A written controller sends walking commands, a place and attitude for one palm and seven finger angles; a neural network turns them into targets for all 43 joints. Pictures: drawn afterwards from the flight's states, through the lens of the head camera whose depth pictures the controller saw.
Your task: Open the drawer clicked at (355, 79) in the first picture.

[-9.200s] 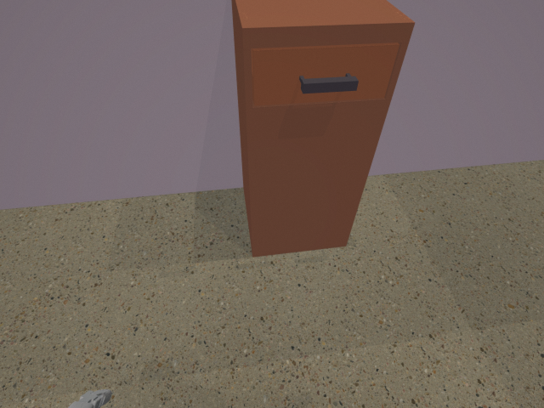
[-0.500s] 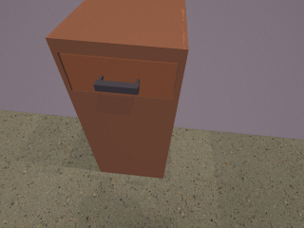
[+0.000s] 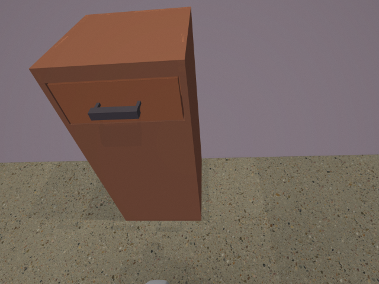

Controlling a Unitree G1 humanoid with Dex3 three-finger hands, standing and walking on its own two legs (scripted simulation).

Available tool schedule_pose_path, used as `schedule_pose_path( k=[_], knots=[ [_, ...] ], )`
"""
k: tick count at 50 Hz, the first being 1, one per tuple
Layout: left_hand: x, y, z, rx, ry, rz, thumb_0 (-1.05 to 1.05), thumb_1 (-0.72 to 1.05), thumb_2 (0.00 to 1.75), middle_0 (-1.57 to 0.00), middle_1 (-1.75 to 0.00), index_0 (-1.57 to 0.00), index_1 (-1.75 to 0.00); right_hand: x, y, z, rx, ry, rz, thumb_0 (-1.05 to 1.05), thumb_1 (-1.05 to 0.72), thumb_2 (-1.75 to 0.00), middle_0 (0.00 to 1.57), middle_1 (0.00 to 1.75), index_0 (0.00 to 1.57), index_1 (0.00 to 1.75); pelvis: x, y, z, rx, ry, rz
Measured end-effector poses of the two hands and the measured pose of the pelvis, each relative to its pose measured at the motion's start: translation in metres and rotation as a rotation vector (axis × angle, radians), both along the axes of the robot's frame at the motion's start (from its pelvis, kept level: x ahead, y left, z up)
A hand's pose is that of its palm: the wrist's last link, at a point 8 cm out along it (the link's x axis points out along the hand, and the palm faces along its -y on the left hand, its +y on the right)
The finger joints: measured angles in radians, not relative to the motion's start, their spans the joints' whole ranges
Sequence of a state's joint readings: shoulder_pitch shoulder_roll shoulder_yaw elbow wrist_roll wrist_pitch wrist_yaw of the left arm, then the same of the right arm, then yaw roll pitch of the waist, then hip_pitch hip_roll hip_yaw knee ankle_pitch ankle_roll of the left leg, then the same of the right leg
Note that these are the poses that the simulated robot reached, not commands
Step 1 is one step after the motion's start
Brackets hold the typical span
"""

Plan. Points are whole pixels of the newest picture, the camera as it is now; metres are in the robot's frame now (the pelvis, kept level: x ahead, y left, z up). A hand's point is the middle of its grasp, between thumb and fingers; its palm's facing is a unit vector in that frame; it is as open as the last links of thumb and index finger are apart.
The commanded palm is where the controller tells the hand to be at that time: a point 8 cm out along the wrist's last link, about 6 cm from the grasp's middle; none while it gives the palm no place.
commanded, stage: come to a stop and stand still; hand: left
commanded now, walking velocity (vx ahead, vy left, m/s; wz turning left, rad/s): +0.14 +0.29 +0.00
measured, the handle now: (116, 108) +0.57 +0.27 +0.07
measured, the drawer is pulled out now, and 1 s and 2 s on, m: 0.00 0.00 0.00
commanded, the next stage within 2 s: look again from close up in 0.90 s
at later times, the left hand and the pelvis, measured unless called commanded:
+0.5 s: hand out of the picture -0.06 +0.23 -0.18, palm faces +0.13 -0.97 -0.20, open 7.4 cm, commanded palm none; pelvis -0.02 +0.05 +0.00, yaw +2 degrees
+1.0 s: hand out of the picture +0.01 +0.24 -0.17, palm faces +0.05 -0.98 -0.20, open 7.3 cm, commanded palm none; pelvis -0.01 +0.06 +0.01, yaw +0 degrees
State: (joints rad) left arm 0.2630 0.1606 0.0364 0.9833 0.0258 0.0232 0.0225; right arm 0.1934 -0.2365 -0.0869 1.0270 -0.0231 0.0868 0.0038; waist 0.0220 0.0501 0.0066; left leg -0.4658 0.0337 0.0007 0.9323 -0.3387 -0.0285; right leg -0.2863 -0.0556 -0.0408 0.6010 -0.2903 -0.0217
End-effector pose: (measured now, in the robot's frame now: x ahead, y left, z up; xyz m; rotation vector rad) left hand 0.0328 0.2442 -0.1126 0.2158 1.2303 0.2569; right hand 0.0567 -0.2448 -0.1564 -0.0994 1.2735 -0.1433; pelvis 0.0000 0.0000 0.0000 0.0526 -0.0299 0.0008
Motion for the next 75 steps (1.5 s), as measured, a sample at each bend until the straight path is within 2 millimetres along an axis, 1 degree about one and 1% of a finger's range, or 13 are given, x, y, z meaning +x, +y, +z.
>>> schedule_pose_path(
  k=[4,10,13,18,23,27,34,42,51,59,65,70,75],
  knots=[
    [-0.010,-0.016,0.009,-0.025,0.017,0.005,0.00,0.91,0.90,-0.20,-0.30,-0.20,-0.30,-0.032,-0.011,0.009,-0.001,0.057,0.001,0.00,-0.91,-0.90,0.20,0.30,0.19,0.29,-0.004,-0.007,0.012,0.015,0.022,0.010],
    [-0.034,-0.015,0.011,-0.024,0.028,0.063,0.00,0.92,0.89,-0.20,-0.30,-0.20,-0.30,-0.068,-0.013,0.014,-0.016,0.186,0.044,0.00,-0.91,-0.90,0.20,0.30,0.19,0.29,-0.011,-0.006,0.016,0.009,0.040,0.041],
    [-0.055,-0.010,0.007,-0.034,0.068,0.088,0.00,0.91,0.90,-0.20,-0.30,-0.20,-0.30,-0.069,-0.005,0.015,-0.021,0.199,0.062,0.00,-0.91,-0.90,0.20,0.30,0.19,0.29,-0.016,0.000,0.016,0.004,0.044,0.046],
    [-0.089,0.004,-0.005,-0.071,0.156,0.114,0.00,0.91,0.90,-0.20,-0.30,-0.20,-0.30,-0.051,0.020,0.020,-0.031,0.126,0.078,0.00,-0.91,-0.90,0.20,0.30,0.19,0.29,-0.022,0.018,0.014,-0.009,0.045,0.036],
    [-0.105,0.027,-0.029,-0.116,0.219,0.121,0.00,0.91,0.90,-0.20,-0.30,-0.20,-0.30,-0.040,0.055,0.019,-0.051,0.037,0.071,0.00,-0.91,-0.90,0.20,0.30,0.19,0.29,-0.026,0.042,0.002,-0.047,0.037,0.033],
    [-0.096,0.036,-0.032,-0.131,0.214,0.097,0.00,0.91,0.90,-0.20,-0.30,-0.19,-0.30,-0.041,0.070,0.024,-0.064,0.039,0.060,0.00,-0.94,-0.89,0.20,0.30,0.20,0.29,-0.019,0.051,0.005,-0.036,0.034,0.023],
    [-0.065,0.034,-0.027,-0.135,0.177,0.048,0.00,0.91,0.90,-0.20,-0.29,-0.19,-0.30,-0.045,0.081,0.015,-0.050,0.074,0.038,0.01,-0.95,-0.89,0.20,0.30,0.20,0.29,-0.011,0.062,0.005,-0.047,0.032,0.011],
    [-0.040,0.041,-0.028,-0.120,0.155,0.015,0.01,0.93,0.90,-0.20,-0.30,-0.20,-0.30,-0.065,0.092,0.016,-0.032,0.125,0.010,0.00,-0.93,-0.89,0.20,0.30,0.20,0.29,-0.006,0.064,0.007,-0.053,0.017,0.007],
    [-0.031,0.045,-0.026,-0.111,0.132,-0.010,0.00,0.93,0.90,-0.20,-0.30,-0.19,-0.30,-0.087,0.104,0.016,0.002,0.175,-0.005,0.00,-0.91,-0.89,0.20,0.30,0.20,0.29,-0.006,0.064,0.008,-0.054,0.008,0.005],
    [-0.025,0.059,-0.025,-0.062,0.043,-0.038,0.00,0.91,0.90,-0.20,-0.30,-0.20,-0.30,-0.071,0.073,0.013,-0.067,0.046,-0.009,0.00,-0.90,-0.89,0.20,0.30,0.20,0.29,-0.016,0.062,-0.002,-0.055,0.002,0.010],
    [-0.022,0.065,-0.022,-0.049,-0.028,-0.049,0.00,0.91,0.90,-0.20,-0.30,-0.20,-0.30,-0.053,0.050,0.023,-0.119,-0.053,0.011,0.00,-0.91,-0.89,0.20,0.30,0.20,0.29,-0.029,0.061,-0.003,-0.055,-0.026,0.005],
    [-0.027,0.066,-0.017,-0.049,-0.062,-0.060,0.00,0.91,0.90,-0.20,-0.30,-0.20,-0.30,-0.046,0.043,0.032,-0.132,-0.103,0.043,0.00,-0.91,-0.89,0.20,0.30,0.20,0.29,-0.043,0.059,0.000,-0.055,-0.037,0.004],
    [-0.043,0.066,-0.016,-0.052,-0.051,-0.062,0.00,0.91,0.90,-0.20,-0.30,-0.20,-0.30,-0.053,0.044,0.036,-0.124,-0.103,0.065,0.00,-0.91,-0.89,0.20,0.30,0.20,0.29,-0.055,0.058,0.003,-0.053,-0.037,0.007]
  ],
)
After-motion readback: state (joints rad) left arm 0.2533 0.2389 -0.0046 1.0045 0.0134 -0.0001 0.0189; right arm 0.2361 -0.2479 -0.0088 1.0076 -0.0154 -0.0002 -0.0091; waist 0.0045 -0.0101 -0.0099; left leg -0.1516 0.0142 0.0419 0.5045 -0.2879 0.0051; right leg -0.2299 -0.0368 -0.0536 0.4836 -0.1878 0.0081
